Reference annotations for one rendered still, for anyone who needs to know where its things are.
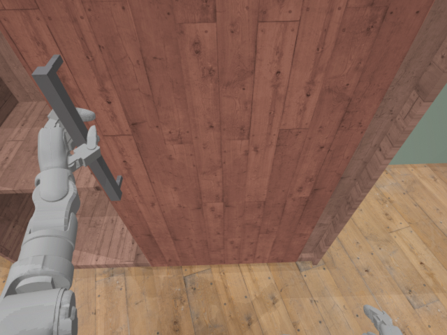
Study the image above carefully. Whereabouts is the left robot forearm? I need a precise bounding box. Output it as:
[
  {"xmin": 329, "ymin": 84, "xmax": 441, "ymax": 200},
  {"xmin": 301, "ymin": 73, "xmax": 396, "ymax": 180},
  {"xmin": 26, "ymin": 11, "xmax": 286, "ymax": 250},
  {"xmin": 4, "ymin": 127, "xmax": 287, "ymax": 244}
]
[{"xmin": 0, "ymin": 168, "xmax": 80, "ymax": 303}]

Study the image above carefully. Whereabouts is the robot left hand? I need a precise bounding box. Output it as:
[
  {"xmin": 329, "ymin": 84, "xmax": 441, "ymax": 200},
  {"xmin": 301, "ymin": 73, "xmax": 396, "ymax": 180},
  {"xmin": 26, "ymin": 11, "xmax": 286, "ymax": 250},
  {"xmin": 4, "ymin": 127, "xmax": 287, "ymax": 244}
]
[{"xmin": 38, "ymin": 107, "xmax": 101, "ymax": 172}]

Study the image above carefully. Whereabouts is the robot right hand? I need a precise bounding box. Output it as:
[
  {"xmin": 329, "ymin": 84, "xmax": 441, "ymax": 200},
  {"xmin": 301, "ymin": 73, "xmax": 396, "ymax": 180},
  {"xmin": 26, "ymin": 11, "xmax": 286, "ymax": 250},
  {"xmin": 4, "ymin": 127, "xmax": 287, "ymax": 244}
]
[{"xmin": 362, "ymin": 304, "xmax": 403, "ymax": 335}]

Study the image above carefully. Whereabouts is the left robot upper arm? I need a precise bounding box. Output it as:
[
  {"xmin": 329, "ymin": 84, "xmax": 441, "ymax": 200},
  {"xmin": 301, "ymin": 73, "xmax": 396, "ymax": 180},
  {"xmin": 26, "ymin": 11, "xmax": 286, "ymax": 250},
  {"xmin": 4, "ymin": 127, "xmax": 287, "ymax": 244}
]
[{"xmin": 0, "ymin": 288, "xmax": 78, "ymax": 335}]

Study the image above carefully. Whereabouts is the wardrobe door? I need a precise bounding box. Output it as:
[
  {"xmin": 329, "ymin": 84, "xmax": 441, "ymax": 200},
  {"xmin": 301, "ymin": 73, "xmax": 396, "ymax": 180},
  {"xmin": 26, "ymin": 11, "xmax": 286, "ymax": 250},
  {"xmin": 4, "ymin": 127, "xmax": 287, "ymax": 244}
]
[
  {"xmin": 0, "ymin": 0, "xmax": 435, "ymax": 267},
  {"xmin": 301, "ymin": 0, "xmax": 447, "ymax": 253}
]

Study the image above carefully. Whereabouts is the handle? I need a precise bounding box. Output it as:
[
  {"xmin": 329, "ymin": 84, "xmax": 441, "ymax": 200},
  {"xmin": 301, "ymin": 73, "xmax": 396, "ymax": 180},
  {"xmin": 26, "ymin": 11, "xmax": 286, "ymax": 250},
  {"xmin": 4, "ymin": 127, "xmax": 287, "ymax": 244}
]
[{"xmin": 31, "ymin": 54, "xmax": 123, "ymax": 201}]

